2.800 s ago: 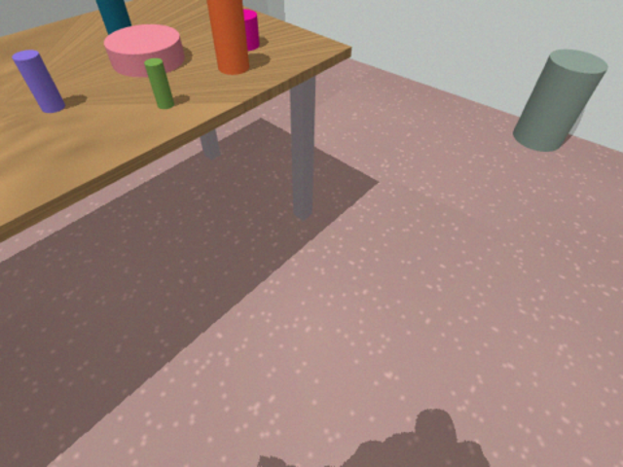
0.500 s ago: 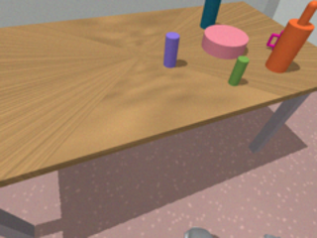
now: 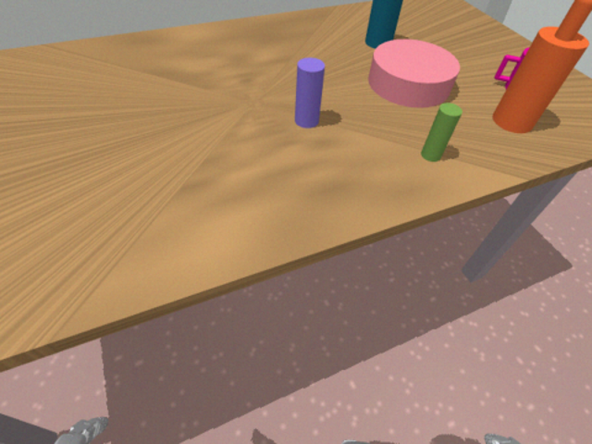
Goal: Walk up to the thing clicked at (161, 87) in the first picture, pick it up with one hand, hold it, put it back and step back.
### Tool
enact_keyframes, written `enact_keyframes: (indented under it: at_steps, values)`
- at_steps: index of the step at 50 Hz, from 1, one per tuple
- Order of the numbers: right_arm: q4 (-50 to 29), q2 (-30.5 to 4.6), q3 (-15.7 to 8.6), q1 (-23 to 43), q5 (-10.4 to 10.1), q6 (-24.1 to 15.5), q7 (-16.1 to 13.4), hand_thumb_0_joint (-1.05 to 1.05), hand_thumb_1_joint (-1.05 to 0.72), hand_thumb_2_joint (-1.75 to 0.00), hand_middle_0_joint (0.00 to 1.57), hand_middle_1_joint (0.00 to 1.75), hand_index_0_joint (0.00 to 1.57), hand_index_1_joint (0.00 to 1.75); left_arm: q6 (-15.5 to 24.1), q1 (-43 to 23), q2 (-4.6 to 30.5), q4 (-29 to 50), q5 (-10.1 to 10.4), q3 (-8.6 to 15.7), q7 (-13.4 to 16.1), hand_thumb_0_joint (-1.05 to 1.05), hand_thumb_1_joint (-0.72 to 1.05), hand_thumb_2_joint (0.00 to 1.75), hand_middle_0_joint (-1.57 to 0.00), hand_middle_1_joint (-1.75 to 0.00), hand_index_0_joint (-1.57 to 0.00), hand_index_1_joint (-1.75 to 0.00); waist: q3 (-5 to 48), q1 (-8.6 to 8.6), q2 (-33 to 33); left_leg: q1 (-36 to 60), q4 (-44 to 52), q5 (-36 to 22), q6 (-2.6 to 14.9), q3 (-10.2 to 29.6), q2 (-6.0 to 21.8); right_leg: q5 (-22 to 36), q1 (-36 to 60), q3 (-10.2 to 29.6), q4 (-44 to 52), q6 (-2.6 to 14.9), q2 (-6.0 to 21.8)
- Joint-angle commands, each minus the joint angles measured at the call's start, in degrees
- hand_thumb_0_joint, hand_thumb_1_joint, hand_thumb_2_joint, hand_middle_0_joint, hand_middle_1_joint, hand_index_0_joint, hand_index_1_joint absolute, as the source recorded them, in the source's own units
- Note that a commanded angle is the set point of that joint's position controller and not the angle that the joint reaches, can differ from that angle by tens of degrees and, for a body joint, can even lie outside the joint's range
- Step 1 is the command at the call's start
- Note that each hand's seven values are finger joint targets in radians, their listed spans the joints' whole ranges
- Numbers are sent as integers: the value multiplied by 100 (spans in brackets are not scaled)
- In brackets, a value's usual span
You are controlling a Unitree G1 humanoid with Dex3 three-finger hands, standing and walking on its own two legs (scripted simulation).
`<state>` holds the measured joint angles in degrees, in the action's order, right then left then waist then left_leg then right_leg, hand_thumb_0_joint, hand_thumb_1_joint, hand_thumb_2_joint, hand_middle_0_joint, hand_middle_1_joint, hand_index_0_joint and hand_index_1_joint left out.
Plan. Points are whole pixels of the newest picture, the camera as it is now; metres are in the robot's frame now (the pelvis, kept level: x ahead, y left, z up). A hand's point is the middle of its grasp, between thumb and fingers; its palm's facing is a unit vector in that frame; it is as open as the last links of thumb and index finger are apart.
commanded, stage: walk up
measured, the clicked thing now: (440, 133) +0.65 -0.26 +0.04
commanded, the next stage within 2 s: stand in 0.96 s
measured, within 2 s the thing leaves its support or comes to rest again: neither
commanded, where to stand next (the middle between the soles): +0.05 -0.02 m, yaw -2 degrees
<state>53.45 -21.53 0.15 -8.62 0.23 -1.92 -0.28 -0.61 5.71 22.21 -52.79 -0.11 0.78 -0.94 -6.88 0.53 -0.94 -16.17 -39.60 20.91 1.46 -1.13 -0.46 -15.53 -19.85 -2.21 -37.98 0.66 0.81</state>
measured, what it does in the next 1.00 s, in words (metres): stands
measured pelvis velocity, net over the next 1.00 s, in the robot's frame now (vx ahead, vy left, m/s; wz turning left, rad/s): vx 0.01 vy -0.01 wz -0.03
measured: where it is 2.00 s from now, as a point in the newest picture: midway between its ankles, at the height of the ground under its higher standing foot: outside the picture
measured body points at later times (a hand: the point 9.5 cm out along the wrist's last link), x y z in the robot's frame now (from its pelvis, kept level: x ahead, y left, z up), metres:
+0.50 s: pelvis +0.00 -0.01 +0.03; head +0.01 -0.01 +0.48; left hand +0.08 +0.29 -0.11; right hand +0.08 -0.31 -0.11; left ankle +0.01 +0.10 -0.72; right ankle +0.05 -0.12 -0.72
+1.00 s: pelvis +0.01 -0.01 +0.03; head +0.02 -0.02 +0.48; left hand +0.09 +0.28 -0.11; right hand +0.08 -0.32 -0.11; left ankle +0.01 +0.10 -0.72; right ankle +0.05 -0.12 -0.72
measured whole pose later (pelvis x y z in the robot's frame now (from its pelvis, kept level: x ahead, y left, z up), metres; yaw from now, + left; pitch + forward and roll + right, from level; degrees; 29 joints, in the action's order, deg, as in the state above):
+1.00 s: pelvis +0.01 -0.01 +0.03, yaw -1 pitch -2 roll +0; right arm 65.9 -20.5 0.0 -6.0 0.9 -1.5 0.3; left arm -0.5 5.2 19.4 -65.8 -0.2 1.2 -1.0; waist -3.0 0.4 -0.2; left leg -5.5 -18.5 10.8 0.0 -2.2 0.3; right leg -6.2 -10.4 -1.1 -18.8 1.2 -0.5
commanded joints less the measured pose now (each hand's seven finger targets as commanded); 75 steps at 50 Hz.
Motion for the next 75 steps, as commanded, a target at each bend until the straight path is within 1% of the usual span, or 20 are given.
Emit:
enact_keyframes:
  at_steps: [1,3,5,7,11,18,21,26,30,34,36,42,46,47,48,50,55,63,71,75]
  values:
    - [-211,-1287,-332,204,5,-138,-90,0,-90,-90,20,30,20,30,142,-76,1202,144,-10,262,28,0,90,90,-20,-30,-20,-30,915,17,245,-85,1355,-601,221,906,728,1039,814,939,796,471,668]
    - [-126,-1273,-301,385,13,-138,-67,0,-90,-90,20,30,20,30,136,-145,1156,13,-12,234,16,0,90,90,-20,-30,-20,-30,789,48,235,-76,1595,-381,217,925,788,747,841,927,1059,395,637]
    - [-25,-1236,-282,409,9,-134,-50,0,-90,-90,20,30,20,30,147,-246,1172,-100,-24,219,-2,0,90,90,-20,-30,-20,-30,723,11,87,7,1685,-314,167,820,713,625,830,1026,1323,377,684]
    - [122,-1200,-242,363,6,-153,-37,0,-90,-90,20,30,20,30,167,-357,1122,-190,0,194,-14,0,90,90,-20,-30,-20,-30,808,-16,69,226,1902,-483,95,756,708,726,956,1067,1517,339,728]
    - [321,-1196,-235,471,5,-136,-23,0,-90,-90,20,30,20,30,164,-402,1105,-433,6,196,-16,0,90,90,-20,-30,-20,-30,676,-2,20,401,2143,-511,62,703,700,319,937,1077,1898,244,696]
    - [574,-1190,-232,584,6,-134,-21,0,-90,-90,20,30,20,30,173,-327,1039,-733,-4,207,-7,0,90,90,-20,-30,-20,-30,802,12,-51,776,2359,-722,38,609,753,454,1025,1015,2200,159,693]
    - [671,-1194,-243,541,16,-132,-33,0,-90,-90,20,30,20,30,175,-365,1018,-800,-3,229,0,0,90,90,-20,-30,-20,-30,871,-19,-11,806,2416,-876,19,601,781,708,1145,968,2199,146,691]
    - [781,-1124,-240,532,22,-113,-48,0,-90,-90,20,30,20,30,164,-333,971,-884,-7,237,13,0,90,90,-20,-30,-20,-30,807,-17,-84,844,2477,-839,8,585,776,574,1069,1016,2309,129,698]
    - [821,-1112,-236,560,23,-128,-57,0,-90,-90,20,30,20,30,160,-290,940,-946,7,248,23,0,90,90,-20,-30,-20,-30,894,3,23,890,2532,-1078,10,580,833,1058,1218,937,2198,111,685]
    - [855,-1115,-249,524,28,-99,-61,0,-90,-90,20,30,20,30,135,-376,995,-959,-13,273,27,0,90,90,-20,-30,-20,-30,653,-24,-40,777,2550,-836,-2,566,795,636,1035,990,2290,104,667]
    - [862,-1135,-263,556,38,-106,-57,0,-90,-90,20,30,20,30,130,-270,949,-972,-17,259,25,0,90,90,-20,-30,-20,-30,794,-1,46,920,2562,-849,23,577,839,616,1042,973,2277,128,652]
    - [869,-1112,-269,531,36,-92,-55,0,-90,-90,20,30,20,30,123,-305,984,-948,-31,289,21,0,90,90,-20,-30,-20,-30,653,-7,-22,766,2556,-738,22,569,788,423,1014,1028,2314,110,645]
    - [863,-1122,-264,530,39,-104,-51,0,-90,-90,20,30,20,30,139,-316,958,-920,-30,277,27,0,90,90,-20,-30,-20,-30,889,-19,13,948,2516,-1031,16,533,828,924,1144,1014,2243,118,670]
    - [862,-1100,-259,537,43,-108,-53,0,-90,-90,20,30,20,30,135,-310,955,-932,-22,276,31,0,90,90,-20,-30,-20,-30,849,-5,14,919,2517,-1102,5,531,815,952,1118,1003,2232,100,647]
    - [909,-1013,-221,533,35,-63,-29,0,-90,-90,20,30,20,30,198,-305,888,-934,-28,187,46,0,90,90,-20,-30,-20,-30,956,-39,311,881,2567,-941,-24,581,810,676,1313,991,2306,103,682]
    - [916,-985,-213,548,43,-35,-20,0,-90,-90,20,30,20,30,231,-336,968,-946,-35,197,73,0,90,90,-20,-30,-20,-30,817,-29,110,833,2580,-917,-23,592,810,628,1244,1002,2325,101,679]
    - [954,-1049,-206,471,39,-44,-12,0,-90,-90,20,30,20,30,256,-328,952,-970,-25,155,91,0,90,90,-20,-30,-20,-30,853,-44,123,906,2607,-1331,-43,619,858,1152,1386,896,2218,96,690]
    - [962,-1042,-204,452,36,-27,-7,0,-90,-90,20,30,20,30,253,-327,957,-966,-17,130,104,0,90,90,-20,-30,-20,-30,716,-28,14,911,2659,-1202,-76,621,816,831,1255,848,2288,70,658]
    - [954,-1056,-214,426,36,-31,-26,0,-90,-90,20,30,20,30,296,-336,929,-944,-8,116,133,0,90,90,-20,-30,-20,-30,1032,-78,90,1166,2517,-2046,-65,577,877,2027,1609,787,2126,82,743]
    - [959,-1030,-218,461,25,-17,-34,0,-90,-90,20,30,20,30,278,-314,968,-964,-7,126,148,0,90,90,-20,-30,-20,-30,1011,-56,51,1254,2563,-2077,-84,583,885,1967,1608,735,2146,69,715]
